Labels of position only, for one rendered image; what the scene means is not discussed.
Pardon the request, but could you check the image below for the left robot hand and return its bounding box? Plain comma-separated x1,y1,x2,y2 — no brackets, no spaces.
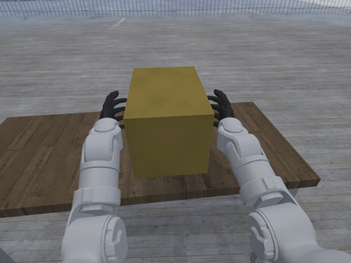
100,91,127,129

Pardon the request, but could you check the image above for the carton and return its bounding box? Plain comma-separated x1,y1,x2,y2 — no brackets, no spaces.
123,66,215,178

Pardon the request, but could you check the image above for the robot left forearm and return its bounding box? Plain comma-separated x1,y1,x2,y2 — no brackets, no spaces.
61,118,123,260

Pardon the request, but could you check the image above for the table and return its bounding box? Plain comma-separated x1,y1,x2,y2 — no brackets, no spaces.
0,102,321,263

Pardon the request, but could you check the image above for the right robot upper arm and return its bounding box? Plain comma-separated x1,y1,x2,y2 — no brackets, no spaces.
247,202,351,263

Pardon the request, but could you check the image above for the robot right forearm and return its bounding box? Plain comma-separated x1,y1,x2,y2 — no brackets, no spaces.
217,117,316,238

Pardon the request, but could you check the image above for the left robot upper arm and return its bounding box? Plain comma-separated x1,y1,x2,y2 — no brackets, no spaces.
62,215,128,263

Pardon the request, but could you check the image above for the right robot hand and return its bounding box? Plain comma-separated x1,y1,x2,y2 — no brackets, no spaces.
207,89,235,127

